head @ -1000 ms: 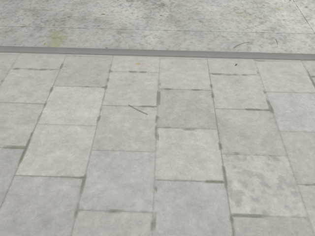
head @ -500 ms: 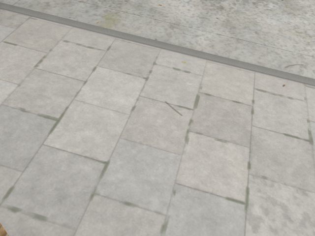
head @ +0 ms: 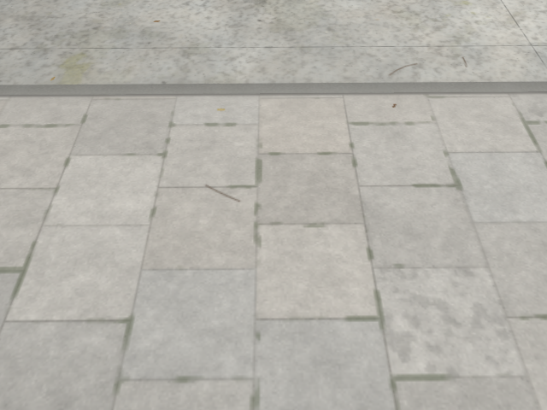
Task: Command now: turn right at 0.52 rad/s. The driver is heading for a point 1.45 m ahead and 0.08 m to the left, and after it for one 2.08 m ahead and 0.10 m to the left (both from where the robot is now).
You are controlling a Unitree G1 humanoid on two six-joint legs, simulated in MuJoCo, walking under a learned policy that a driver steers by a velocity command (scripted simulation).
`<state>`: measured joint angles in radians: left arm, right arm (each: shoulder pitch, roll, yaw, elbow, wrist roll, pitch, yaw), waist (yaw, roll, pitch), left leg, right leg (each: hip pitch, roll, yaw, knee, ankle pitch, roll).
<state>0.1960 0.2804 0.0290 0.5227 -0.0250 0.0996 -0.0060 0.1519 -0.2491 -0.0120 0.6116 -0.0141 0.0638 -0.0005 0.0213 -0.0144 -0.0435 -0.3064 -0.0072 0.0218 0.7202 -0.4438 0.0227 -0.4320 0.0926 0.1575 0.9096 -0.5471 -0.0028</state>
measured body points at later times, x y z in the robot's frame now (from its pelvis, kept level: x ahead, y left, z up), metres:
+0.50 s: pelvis +0.03 -0.02 +0.00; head +0.03 -0.06 +0.45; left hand +0.22 +0.14 -0.10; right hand +0.06 -0.26 -0.15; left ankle +0.00 +0.16 -0.68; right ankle -0.01 -0.11 -0.71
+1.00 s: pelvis +0.01 +0.01 +0.00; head +0.02 +0.01 +0.45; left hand +0.10 +0.28 -0.11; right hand +0.22 -0.23 -0.07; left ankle -0.03 +0.13 -0.68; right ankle -0.01 -0.11 -0.71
